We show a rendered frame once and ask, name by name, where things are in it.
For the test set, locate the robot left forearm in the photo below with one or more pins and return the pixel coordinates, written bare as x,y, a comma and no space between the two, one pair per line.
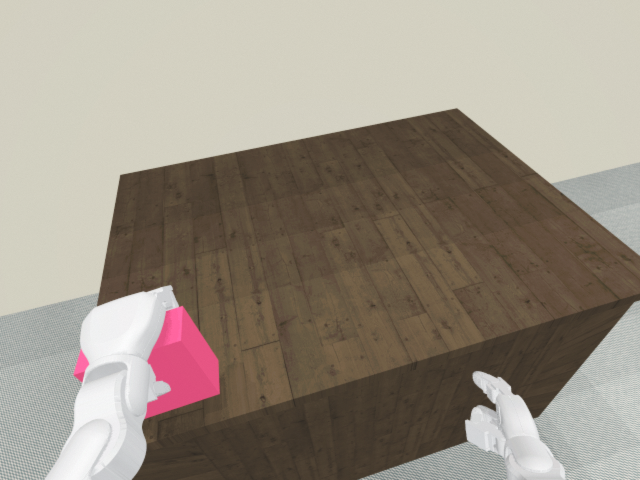
107,441

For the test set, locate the robot right hand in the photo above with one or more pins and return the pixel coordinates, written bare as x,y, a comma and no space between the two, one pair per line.
488,429

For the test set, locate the table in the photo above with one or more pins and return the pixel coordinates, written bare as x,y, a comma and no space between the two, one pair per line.
350,284

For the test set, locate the sponge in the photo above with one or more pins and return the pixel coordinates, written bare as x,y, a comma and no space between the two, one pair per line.
181,358

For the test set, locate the robot right forearm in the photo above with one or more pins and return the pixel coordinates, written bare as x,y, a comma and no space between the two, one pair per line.
528,458

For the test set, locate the robot left hand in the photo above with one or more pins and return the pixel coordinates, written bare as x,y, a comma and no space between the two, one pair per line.
129,325

